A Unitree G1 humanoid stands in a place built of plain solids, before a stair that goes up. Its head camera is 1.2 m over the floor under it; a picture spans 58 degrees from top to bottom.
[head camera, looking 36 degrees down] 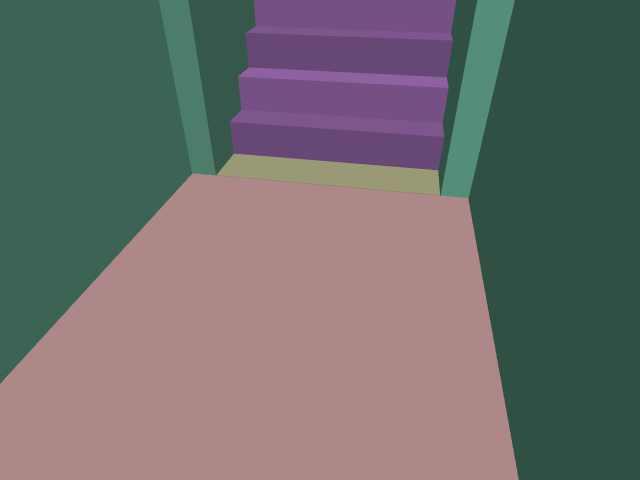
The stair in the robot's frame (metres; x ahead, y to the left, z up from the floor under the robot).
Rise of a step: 0.21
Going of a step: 0.22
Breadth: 1.30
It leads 11 degrees to the right of straight ahead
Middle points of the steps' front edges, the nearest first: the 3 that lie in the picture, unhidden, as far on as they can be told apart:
2.49 -0.08 0.22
2.70 -0.12 0.43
2.92 -0.16 0.64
